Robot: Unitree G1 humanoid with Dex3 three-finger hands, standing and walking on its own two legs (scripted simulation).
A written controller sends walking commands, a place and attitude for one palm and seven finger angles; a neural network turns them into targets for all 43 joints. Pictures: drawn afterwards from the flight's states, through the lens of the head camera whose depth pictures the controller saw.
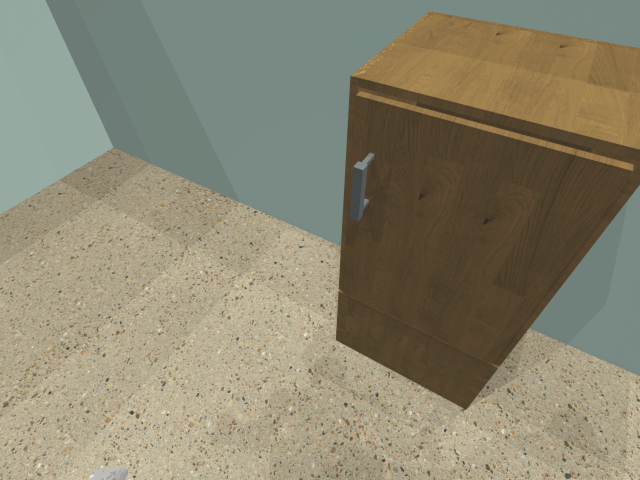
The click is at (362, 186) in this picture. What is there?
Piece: cupboard door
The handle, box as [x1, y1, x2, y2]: [349, 153, 374, 221]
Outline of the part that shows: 369,153 361,162 358,161 353,167 349,218 357,221 362,215 362,210 368,203 368,200 365,198 364,199 363,197 367,165 373,158 374,154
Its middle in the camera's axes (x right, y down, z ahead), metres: +0.08 -0.10 +0.76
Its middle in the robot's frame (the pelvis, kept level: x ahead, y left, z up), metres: +0.64 -0.05 -0.01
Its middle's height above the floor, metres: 0.76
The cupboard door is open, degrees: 0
